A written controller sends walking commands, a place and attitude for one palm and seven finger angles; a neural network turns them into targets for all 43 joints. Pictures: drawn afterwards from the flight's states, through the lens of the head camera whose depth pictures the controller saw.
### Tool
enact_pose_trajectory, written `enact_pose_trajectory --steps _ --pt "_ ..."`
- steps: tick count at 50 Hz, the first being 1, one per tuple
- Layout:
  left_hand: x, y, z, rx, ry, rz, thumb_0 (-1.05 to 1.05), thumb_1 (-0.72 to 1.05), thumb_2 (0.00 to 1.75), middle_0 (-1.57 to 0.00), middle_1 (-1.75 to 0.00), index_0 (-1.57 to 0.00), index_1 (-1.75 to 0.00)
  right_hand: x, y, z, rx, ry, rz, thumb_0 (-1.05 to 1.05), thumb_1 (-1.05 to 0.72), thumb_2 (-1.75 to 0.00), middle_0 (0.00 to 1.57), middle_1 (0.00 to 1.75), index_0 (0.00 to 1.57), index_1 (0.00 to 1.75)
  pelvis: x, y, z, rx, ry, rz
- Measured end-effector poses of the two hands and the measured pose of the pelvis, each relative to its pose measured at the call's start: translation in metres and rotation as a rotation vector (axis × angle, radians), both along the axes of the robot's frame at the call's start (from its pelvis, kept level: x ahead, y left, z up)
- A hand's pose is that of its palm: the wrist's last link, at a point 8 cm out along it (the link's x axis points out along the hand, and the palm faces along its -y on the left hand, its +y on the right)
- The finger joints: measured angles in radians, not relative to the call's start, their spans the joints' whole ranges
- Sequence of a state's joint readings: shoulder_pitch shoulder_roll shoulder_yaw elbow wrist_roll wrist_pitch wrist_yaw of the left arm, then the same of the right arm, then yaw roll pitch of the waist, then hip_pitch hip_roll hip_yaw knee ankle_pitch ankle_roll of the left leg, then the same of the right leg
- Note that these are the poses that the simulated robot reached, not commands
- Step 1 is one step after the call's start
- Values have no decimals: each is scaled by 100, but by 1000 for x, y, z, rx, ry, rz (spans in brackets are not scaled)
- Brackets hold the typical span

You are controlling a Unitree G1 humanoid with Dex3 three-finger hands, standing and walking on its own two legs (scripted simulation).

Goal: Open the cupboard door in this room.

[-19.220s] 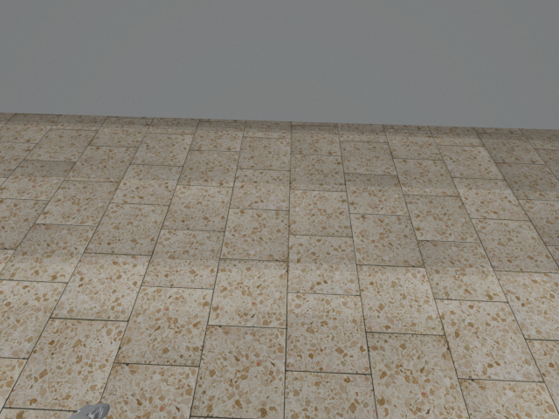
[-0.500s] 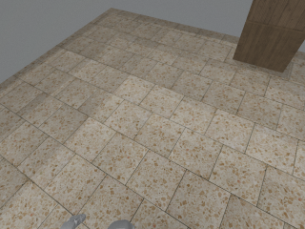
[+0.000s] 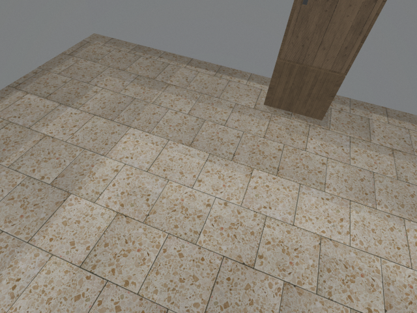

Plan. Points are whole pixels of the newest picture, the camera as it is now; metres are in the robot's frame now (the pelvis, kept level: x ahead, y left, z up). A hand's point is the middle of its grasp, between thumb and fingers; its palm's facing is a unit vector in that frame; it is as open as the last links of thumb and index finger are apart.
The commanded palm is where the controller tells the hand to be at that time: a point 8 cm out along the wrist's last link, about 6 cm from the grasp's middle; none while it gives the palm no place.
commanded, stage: turn or walk to find it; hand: left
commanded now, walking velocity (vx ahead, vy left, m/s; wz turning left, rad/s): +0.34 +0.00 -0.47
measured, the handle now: out of the picture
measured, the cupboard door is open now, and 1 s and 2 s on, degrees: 0 0 0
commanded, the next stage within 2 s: stand and wait in 1.30 s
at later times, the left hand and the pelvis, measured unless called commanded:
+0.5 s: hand (193, 225) +0.37 +0.06 -0.18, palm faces -0.28 -0.95 -0.17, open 7.4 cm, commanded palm none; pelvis +0.19 -0.07 -0.02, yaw -13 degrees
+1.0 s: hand (182, 218) +0.39 +0.10 -0.19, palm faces -0.17 -0.97 -0.16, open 7.4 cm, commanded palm none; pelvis +0.42 -0.09 -0.02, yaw -16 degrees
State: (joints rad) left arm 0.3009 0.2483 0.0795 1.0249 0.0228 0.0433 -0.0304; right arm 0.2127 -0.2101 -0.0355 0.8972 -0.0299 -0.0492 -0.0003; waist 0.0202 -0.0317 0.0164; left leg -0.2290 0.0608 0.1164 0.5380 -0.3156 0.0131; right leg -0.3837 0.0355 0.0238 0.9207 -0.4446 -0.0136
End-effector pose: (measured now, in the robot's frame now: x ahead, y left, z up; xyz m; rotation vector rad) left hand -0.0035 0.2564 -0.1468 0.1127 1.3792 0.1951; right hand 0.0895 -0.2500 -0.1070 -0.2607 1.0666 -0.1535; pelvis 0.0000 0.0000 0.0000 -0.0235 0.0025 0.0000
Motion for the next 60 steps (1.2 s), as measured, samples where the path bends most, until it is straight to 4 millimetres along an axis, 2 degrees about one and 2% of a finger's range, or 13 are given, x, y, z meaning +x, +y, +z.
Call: enact_pose_trajectory --steps 5,10,16,19,21,24,27,34,40,48,50,52,60 --pt "68 10 12 -1 -63 -75 2 91 90 -20 -30 -20 -30 -37 13 -1 23 127 -108 1 -91 -90 20 30 20 30 31 6 10 -13 0 -50" --pt "149 -4 12 -4 -118 -160 1 91 90 -20 -30 -19 -30 -78 26 -10 65 288 -241 1 -91 -90 20 30 20 30 67 1 8 -3 6 -108" --pt "262 -60 4 -39 -168 -316 1 91 90 -19 -30 -19 -30 -113 38 -19 135 477 -404 1 -91 -90 20 30 20 30 117 -20 -3 10 13 -171" --pt "323 -99 -2 -51 -228 -389 1 91 90 -20 -30 -19 -30 -118 38 -26 176 569 -472 1 -91 -90 20 30 20 30 147 -39 -15 14 13 -198" --pt "355 -122 -6 -50 -285 -414 1 91 90 -20 -30 -19 -30 -111 31 -34 205 617 -500 1 -91 -90 20 30 20 30 168 -55 -25 22 5 -215" --pt "376 -142 -4 -52 -303 -416 1 91 90 -20 -30 -20 -30 -74 10 -41 212 589 -509 1 -91 -90 20 30 20 30 188 -70 -23 24 -14 -227" --pt "377 -149 2 -42 -252 -400 1 91 90 -20 -30 -20 -30 -11 -20 -43 190 462 -477 1 -91 -90 20 30 20 30 210 -81 -13 24 -25 -239" --pt "394 -129 23 45 -195 -350 -2 95 90 -20 -30 -20 -30 144 -72 -36 158 158 -380 1 -91 -90 20 30 20 30 264 -95 2 19 -18 -256" --pt "396 -121 17 40 -100 -297 0 93 90 -20 -30 -20 -30 255 -91 -24 142 35 -294 1 -91 -90 20 30 20 30 318 -99 3 6 -14 -258" --pt "394 -113 -10 -14 131 -209 1 91 90 -20 -30 -20 -30 386 -92 -23 80 -30 -199 1 -91 -90 20 30 20 30 406 -89 -13 1 -15 -259" --pt "405 -111 -14 -29 180 -217 1 91 90 -20 -30 -20 -30 402 -89 -22 66 -50 -210 1 -91 -90 20 30 20 30 424 -85 -16 11 -27 -278" --pt "427 -112 -13 -35 190 -239 1 91 90 -20 -30 -20 -30 403 -87 -21 67 -42 -249 0 -91 -90 20 30 20 30 441 -84 -13 13 -36 -295" --pt "577 -138 5 -36 -21 -319 1 91 90 -20 -30 -20 -30 351 -75 -23 102 205 -417 0 -94 -90 20 30 20 30 502 -97 5 25 -30 -308"
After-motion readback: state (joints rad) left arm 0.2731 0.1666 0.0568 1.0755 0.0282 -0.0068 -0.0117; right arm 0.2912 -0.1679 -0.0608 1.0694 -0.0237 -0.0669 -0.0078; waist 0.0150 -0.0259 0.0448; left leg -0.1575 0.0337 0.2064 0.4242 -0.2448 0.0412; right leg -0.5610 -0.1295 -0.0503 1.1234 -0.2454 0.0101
